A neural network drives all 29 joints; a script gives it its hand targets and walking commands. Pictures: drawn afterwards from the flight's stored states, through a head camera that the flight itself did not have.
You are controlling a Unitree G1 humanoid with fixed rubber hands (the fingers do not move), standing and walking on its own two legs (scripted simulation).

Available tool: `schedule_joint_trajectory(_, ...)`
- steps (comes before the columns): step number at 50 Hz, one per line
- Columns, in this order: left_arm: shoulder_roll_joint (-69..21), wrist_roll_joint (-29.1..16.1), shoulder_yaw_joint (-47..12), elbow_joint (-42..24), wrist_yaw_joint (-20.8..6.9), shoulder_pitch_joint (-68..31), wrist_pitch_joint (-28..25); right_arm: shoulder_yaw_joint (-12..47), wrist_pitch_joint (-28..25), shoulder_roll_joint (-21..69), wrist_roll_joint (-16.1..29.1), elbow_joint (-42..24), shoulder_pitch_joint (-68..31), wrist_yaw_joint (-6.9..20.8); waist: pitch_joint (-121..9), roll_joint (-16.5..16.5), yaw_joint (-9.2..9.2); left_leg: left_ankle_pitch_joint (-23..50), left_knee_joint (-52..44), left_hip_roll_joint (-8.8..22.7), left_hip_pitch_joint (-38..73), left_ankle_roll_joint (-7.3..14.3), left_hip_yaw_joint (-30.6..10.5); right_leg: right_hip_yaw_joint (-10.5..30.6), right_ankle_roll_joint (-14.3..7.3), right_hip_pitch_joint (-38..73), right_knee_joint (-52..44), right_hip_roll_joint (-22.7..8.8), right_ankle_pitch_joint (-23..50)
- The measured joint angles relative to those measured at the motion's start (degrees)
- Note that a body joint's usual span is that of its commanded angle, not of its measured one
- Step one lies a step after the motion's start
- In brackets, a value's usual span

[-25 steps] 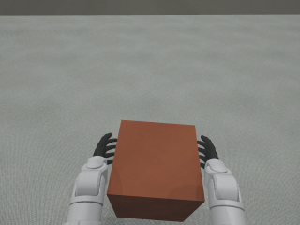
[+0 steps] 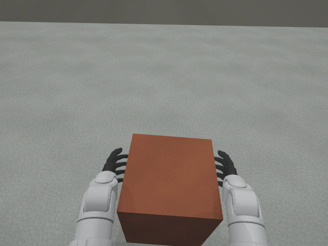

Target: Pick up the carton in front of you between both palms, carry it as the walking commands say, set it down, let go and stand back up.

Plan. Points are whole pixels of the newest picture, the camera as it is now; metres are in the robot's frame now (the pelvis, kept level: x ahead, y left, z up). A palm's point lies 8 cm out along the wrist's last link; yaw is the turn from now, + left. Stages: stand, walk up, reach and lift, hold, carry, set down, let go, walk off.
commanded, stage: hold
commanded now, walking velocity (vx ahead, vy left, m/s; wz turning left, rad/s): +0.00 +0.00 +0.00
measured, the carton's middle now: (167, 192) +0.28 +0.00 -0.04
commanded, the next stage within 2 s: set down in 0.56 s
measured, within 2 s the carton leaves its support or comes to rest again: neither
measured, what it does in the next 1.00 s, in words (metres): stands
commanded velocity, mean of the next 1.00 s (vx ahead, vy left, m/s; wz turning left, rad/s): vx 0.00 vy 0.00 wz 0.00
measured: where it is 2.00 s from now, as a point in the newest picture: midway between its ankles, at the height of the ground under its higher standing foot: outside the picture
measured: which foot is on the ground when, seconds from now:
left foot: down 0.00-1.00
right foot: down 0.00-1.00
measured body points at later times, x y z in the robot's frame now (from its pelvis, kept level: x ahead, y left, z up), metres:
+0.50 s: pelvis -0.01 +0.00 +0.00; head -0.07 +0.01 +0.44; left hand +0.30 +0.14 +0.04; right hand +0.29 -0.16 +0.05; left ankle +0.04 +0.11 -0.74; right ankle +0.03 -0.11 -0.74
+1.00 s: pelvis +0.00 +0.00 -0.02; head +0.08 +0.00 +0.43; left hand +0.35 +0.13 -0.05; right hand +0.34 -0.17 -0.04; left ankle +0.04 +0.11 -0.74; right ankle +0.03 -0.11 -0.74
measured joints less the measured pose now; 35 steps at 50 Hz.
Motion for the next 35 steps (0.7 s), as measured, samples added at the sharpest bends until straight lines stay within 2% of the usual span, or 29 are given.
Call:
schedule_joint_trajectory(21, -1.27, 3.80, 4.78, 7.37, -1.63, -5.32, -0.53, -5.61, -0.48, 1.29, -3.30, 6.91, -5.06, 1.28, -1.89, -0.36, -0.25, -0.96, 3.28, -1.12, -0.37, 0.23, -1.95, 2.05, -0.24, -1.05, 3.55, 0.94, -0.56)
schedule_joint_trajectory(35, -1.21, 3.25, 4.45, 6.61, -1.53, -5.12, -0.84, -5.03, -0.31, 1.23, -3.37, 5.60, -4.86, 1.24, -1.80, 0.09, -0.24, -1.31, 1.10, -1.31, 0.36, 0.23, -2.28, 2.04, -0.03, -0.10, 1.08, 0.89, -0.83)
